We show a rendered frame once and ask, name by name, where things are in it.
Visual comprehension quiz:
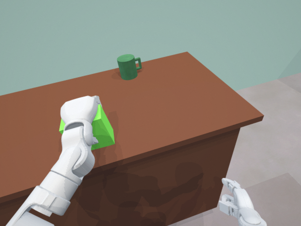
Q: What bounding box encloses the sponge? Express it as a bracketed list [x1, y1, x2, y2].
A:
[59, 104, 115, 150]

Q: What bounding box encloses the robot left upper arm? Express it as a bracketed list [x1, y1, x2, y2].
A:
[14, 211, 54, 226]

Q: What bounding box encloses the robot right forearm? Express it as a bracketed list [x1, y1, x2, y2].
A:
[238, 208, 267, 226]

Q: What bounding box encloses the robot left forearm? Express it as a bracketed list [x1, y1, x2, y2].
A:
[6, 119, 95, 226]

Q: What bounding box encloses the robot left hand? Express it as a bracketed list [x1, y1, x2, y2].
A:
[60, 96, 102, 145]

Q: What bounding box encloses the robot right hand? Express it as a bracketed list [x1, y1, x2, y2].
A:
[219, 178, 254, 220]

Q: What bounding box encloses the table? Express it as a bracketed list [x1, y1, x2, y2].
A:
[0, 52, 264, 226]

